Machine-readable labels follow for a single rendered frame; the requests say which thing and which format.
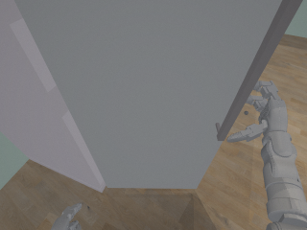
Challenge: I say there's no robot right forearm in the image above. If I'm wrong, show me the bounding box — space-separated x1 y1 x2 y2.
261 130 307 228

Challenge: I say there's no handle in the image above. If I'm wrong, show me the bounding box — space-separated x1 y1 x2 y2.
215 0 303 141

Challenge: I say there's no robot right hand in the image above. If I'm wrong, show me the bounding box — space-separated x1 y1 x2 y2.
226 80 288 143

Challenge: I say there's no robot left hand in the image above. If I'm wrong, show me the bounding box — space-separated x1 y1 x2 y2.
51 202 82 230

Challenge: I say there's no fridge door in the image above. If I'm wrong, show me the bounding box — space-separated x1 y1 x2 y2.
14 0 282 189

